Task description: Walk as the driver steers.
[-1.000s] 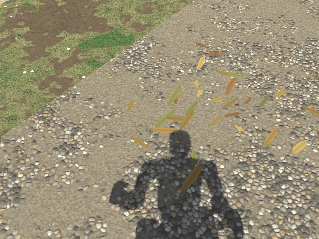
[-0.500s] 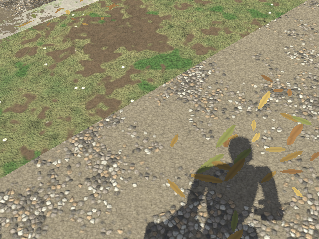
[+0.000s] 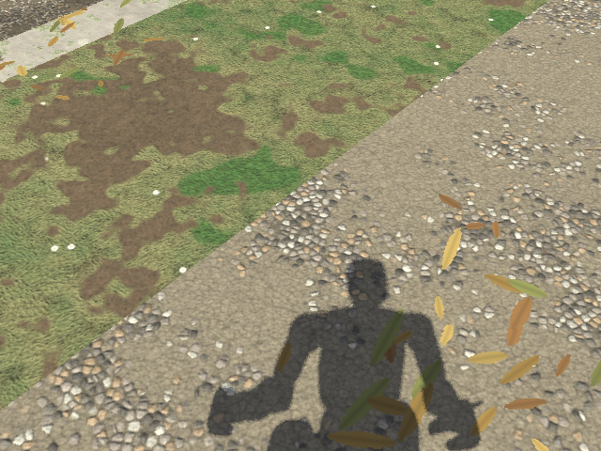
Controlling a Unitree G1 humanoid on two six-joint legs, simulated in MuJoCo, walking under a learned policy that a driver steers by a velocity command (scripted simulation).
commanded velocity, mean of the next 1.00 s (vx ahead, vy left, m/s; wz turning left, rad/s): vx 0.46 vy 0.00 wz -0.39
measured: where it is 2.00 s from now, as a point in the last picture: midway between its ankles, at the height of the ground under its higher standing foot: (355, 418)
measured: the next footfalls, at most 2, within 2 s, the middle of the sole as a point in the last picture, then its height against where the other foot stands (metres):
right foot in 0.32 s outside the picture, level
left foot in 0.80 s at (320, 399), level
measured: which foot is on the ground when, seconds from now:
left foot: down 0.00-0.34, up 0.36-0.78, down 0.80-1.00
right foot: up 0.00-0.30, down 0.32-0.82, up 0.84-1.00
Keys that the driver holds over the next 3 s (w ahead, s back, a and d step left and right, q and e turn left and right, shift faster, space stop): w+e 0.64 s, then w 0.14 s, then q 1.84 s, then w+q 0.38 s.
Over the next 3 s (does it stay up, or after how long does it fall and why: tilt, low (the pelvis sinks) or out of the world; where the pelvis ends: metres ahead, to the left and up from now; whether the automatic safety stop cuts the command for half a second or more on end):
stays up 0.59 -0.05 0.00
